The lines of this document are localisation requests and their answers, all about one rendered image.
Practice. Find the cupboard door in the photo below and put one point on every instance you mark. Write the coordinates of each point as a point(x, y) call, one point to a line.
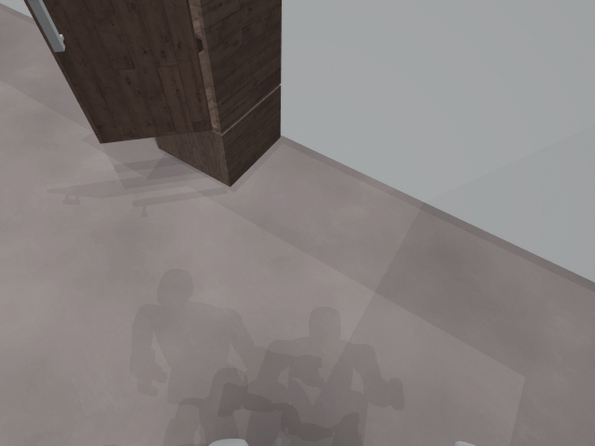
point(133, 66)

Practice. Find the handle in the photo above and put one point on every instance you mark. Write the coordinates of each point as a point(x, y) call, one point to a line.
point(47, 24)

